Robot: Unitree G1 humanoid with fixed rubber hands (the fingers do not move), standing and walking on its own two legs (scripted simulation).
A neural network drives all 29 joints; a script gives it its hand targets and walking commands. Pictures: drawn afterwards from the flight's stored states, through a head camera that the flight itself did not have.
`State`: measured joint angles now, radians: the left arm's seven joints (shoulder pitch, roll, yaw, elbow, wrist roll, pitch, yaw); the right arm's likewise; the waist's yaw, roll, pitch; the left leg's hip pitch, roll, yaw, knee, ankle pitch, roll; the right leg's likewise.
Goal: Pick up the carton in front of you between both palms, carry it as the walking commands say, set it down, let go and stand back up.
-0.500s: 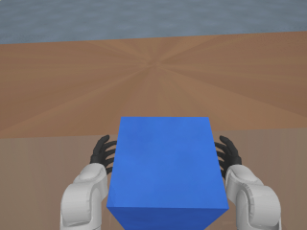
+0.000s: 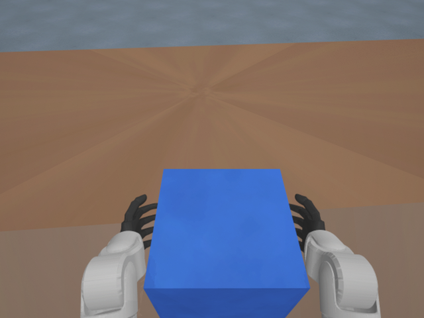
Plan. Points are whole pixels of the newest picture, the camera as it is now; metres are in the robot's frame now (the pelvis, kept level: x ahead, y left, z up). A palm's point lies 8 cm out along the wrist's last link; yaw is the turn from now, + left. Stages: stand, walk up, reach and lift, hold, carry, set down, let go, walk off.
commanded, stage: carry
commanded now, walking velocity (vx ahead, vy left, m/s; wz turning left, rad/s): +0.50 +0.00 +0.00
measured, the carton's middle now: (221, 252) +0.25 +0.00 +0.00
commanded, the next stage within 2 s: none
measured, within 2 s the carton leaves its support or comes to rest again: neither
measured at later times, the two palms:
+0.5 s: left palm (159, 107) +0.58 +0.13 +0.09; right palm (275, 101) +0.60 -0.17 +0.08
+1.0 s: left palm (159, 40) +1.01 +0.18 +0.07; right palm (241, 37) +1.00 -0.12 +0.08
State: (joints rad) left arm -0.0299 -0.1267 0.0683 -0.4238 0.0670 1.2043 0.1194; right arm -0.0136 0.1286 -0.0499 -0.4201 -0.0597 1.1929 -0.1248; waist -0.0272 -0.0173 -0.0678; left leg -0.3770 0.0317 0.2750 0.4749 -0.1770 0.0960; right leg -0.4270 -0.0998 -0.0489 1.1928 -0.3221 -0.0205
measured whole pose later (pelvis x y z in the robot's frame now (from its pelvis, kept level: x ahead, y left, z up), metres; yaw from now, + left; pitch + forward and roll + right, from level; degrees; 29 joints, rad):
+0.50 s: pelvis +0.34 -0.04 -0.01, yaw +5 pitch +4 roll +0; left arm -0.06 -0.13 0.05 -0.49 0.06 1.23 0.12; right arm -0.05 0.13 -0.07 -0.53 -0.07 1.25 -0.11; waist 0.02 0.03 -0.06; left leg -0.32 0.07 0.06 1.19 -0.40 0.02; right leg -0.42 -0.04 -0.28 0.52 -0.17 -0.10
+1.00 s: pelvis +0.67 +0.02 -0.02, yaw +2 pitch +4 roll -1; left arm -0.47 -0.06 0.20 -0.09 0.04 1.15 0.14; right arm -0.47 0.09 -0.19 -0.08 -0.05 1.13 -0.15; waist -0.04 -0.02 0.01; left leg -0.52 0.02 0.20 0.65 -0.06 0.14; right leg -0.33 -0.03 -0.03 1.23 -0.45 -0.05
